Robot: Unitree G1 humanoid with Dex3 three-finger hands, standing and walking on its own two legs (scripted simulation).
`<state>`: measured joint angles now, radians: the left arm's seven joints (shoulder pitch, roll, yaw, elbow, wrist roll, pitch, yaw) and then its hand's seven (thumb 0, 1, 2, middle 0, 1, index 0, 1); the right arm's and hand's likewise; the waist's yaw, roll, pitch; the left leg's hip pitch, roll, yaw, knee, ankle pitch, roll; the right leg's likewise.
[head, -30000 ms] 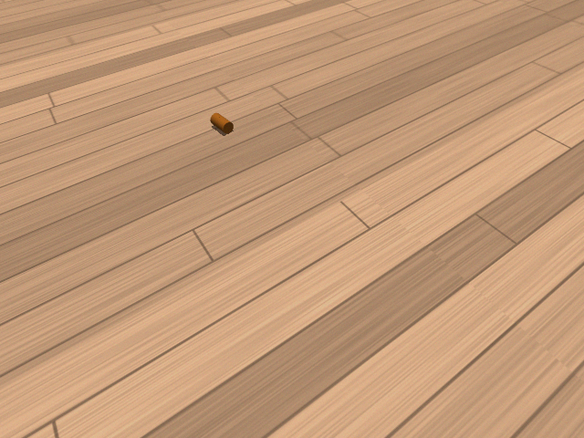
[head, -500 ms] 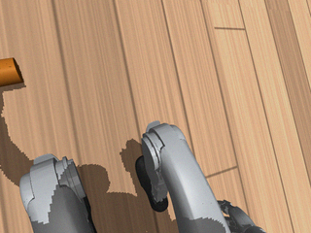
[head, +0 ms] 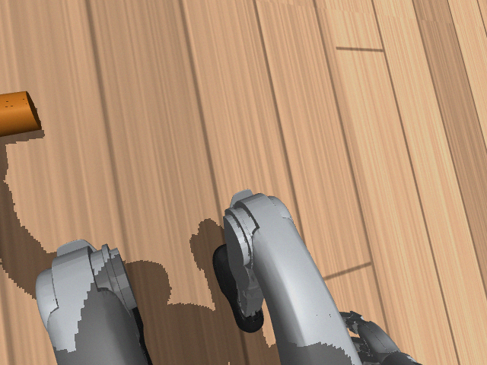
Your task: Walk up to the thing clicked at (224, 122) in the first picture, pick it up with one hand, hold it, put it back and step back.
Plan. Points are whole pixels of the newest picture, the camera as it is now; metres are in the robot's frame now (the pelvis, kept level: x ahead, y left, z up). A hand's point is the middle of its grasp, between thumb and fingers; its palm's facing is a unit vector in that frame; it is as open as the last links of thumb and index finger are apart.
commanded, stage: approach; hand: left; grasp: from above
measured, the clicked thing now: out of the picture +0.55 +0.30 -0.29
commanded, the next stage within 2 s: close in in 0.78 s
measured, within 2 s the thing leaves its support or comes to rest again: neither
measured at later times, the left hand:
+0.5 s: hand out of the picture +0.57 +0.28 -0.15, palm faces -0.39 -0.05 -0.92, open 14.0 cm
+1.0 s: hand out of the picture +0.56 +0.31 -0.16, palm faces -0.38 -0.06 -0.92, open 13.9 cm
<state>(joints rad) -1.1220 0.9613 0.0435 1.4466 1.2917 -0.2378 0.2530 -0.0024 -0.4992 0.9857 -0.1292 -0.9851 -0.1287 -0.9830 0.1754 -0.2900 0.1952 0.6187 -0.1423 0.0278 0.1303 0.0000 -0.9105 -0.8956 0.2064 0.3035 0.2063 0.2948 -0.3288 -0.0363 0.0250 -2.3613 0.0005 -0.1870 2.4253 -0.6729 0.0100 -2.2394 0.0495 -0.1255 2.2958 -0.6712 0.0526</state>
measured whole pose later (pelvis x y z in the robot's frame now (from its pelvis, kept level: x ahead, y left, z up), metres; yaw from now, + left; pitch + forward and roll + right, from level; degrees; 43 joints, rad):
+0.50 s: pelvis +0.00 +0.00 +0.00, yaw -1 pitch +36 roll -12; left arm -1.32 0.95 0.00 1.55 1.30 -0.09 0.29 0.00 -0.54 1.01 -0.09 -1.07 -0.10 -1.06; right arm 0.20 -0.29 0.25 0.59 -0.13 0.04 0.10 0.00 -0.91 -0.89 0.21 0.30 0.21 0.29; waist -0.43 -0.02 0.04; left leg -2.38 0.02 -0.18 2.41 -0.68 0.00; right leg -2.28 0.06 -0.12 2.29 -0.66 0.05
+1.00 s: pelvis +0.00 +0.00 +0.00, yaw -1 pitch +35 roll -13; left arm -1.30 0.99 -0.05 1.46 1.28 -0.17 0.25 0.00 -0.53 1.03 -0.10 -1.07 -0.11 -1.06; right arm 0.15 -0.31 0.25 0.57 -0.16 0.06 0.09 0.00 -0.91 -0.89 0.21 0.30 0.21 0.29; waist -0.39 -0.06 0.05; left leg -2.38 0.00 -0.21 2.43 -0.68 0.00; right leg -2.26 0.05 -0.14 2.29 -0.67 0.05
